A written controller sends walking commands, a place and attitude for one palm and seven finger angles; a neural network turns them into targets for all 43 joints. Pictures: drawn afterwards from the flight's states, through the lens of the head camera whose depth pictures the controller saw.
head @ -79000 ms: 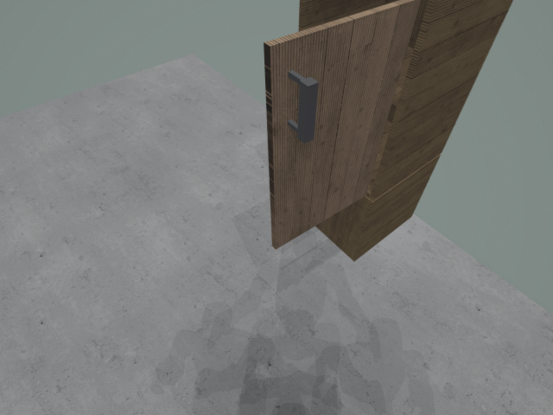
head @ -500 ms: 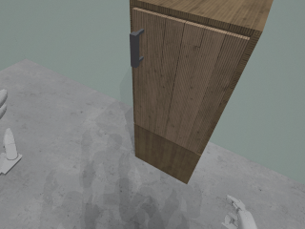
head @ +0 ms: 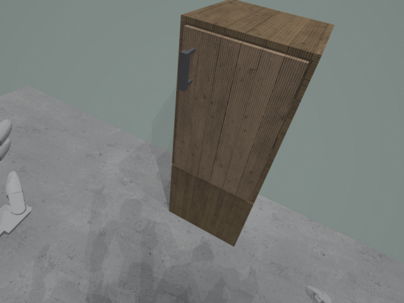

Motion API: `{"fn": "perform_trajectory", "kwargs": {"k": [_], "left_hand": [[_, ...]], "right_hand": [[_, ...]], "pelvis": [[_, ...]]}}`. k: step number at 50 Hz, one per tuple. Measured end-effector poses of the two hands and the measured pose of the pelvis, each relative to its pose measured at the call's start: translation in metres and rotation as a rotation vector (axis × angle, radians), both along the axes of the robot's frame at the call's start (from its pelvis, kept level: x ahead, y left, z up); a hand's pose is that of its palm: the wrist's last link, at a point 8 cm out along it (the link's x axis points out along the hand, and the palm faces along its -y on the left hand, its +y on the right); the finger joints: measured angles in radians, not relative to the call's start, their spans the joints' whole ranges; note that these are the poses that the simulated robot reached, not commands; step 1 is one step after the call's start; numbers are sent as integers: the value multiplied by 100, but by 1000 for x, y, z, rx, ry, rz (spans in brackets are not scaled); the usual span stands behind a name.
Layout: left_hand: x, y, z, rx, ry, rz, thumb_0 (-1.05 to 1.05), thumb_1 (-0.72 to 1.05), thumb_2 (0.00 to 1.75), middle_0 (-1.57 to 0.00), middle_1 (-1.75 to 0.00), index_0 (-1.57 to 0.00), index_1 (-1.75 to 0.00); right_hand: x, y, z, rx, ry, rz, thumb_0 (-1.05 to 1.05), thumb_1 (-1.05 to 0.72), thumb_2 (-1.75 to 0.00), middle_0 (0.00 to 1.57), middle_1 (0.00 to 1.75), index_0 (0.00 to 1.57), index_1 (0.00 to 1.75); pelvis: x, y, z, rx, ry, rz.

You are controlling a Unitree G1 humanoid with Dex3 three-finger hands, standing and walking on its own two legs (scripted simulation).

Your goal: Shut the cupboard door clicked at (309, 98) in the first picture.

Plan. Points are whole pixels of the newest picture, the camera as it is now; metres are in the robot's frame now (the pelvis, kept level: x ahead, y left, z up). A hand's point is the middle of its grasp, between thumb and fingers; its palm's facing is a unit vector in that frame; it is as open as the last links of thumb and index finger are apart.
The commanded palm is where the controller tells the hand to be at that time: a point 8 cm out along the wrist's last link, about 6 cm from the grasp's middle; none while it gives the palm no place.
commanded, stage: step back with the hand held close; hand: left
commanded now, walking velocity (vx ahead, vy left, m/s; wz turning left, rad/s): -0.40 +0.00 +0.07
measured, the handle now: (187, 69) +0.74 +0.13 +0.14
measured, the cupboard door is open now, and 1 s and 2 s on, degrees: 0 0 0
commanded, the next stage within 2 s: stop stepping back and stand still in 0.08 s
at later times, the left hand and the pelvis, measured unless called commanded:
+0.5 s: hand out of the picture +0.08 +0.29 +0.16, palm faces +0.46 -0.78 -0.43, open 7.4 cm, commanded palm +0.05 +0.31 +0.19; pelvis -0.10 +0.01 +0.00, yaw -2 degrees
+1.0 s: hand out of the picture +0.07 +0.31 +0.15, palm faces +0.43 -0.77 -0.47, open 7.4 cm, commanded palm +0.03 +0.33 +0.19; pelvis -0.12 +0.03 +0.01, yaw -1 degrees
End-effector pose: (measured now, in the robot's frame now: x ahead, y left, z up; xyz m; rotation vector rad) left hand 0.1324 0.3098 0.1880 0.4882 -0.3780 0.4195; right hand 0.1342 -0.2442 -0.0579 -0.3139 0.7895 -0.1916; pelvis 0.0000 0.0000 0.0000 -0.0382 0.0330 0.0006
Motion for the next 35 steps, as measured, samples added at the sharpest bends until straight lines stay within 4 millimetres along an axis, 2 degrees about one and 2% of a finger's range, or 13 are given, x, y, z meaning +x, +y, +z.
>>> {"fn": "perform_trajectory", "kwargs": {"k": [3, 7, 13, 15, 18, 21, 24, 27, 30, 32, 35], "left_hand": [[6, 12, -12, -48, -27, 6, 1, 89, 90, -21, -30, -21, -30], [4, 15, -15, -27, 60, -38, 1, 89, 90, -21, -30, -21, -30], [-34, -12, 16, 86, 107, -164, 2, 89, 90, -21, -30, -21, -30], [-49, -16, 23, 137, 106, -170, 2, 89, 90, -21, -30, -21, -30], [-68, -12, 23, 166, 138, -117, 1, 89, 90, -21, -30, -21, -30], [-83, 2, 13, 100, 179, -24, 1, 89, 90, -22, -30, -21, -30], [-95, 13, -5, 7, 187, 57, 1, 89, 90, -21, -30, -21, -30], [-97, 19, -22, -87, 143, 87, 1, 89, 90, -21, -30, -21, -30], [-89, 21, -31, -152, 91, 72, 1, 89, 90, -21, -30, -21, -30], [-83, 21, -30, -146, 83, 43, 2, 89, 90, -21, -30, -21, -30], [-76, 19, -13, -64, 80, -24, 2, 89, 90, -21, -30, -21, -30]], "right_hand": [[-15, 7, -12, -35, 29, 3, 1, -90, -90, 21, 30, 20, 30], [-40, 27, -11, 21, 16, -12, 1, -90, -90, 20, 30, 20, 30], [-77, 44, -6, 104, -19, -14, 1, -90, -90, 21, 30, 20, 30], [-88, 43, -9, 119, -25, -15, 1, -90, -90, 21, 30, 20, 30], [-105, 35, -18, 131, -13, -26, 1, -90, -90, 21, 30, 20, 30], [-123, 24, -24, 125, 18, -50, 1, -90, -90, 21, 30, 20, 30], [-139, 11, -28, 98, 44, -80, 1, -90, -90, 21, 30, 20, 30], [-146, 2, -29, 40, 65, -79, 1, -90, -90, 21, 30, 20, 30], [-144, 1, -24, -10, 74, -69, 1, -90, -90, 21, 30, 20, 30], [-138, 6, -15, -19, 39, -70, 1, -91, -90, 20, 30, 20, 30], [-127, 20, -2, 4, -44, -63, 1, -91, -90, 20, 30, 20, 30]], "pelvis": [[-21, 11, -9, -10, 7, 43], [-50, 15, -3, 1, 4, 0], [-77, 14, 7, -22, 36, -32], [-85, 11, 5, -8, 43, -36], [-101, 7, 2, 11, 36, -42], [-107, 8, 5, 12, 6, -42], [-105, 10, 5, 19, -14, -42], [-103, 16, 1, 12, -28, -11], [-105, 23, -1, 20, -46, 15], [-109, 28, -1, 30, -56, -5], [-118, 32, 2, 31, -57, -15]]}}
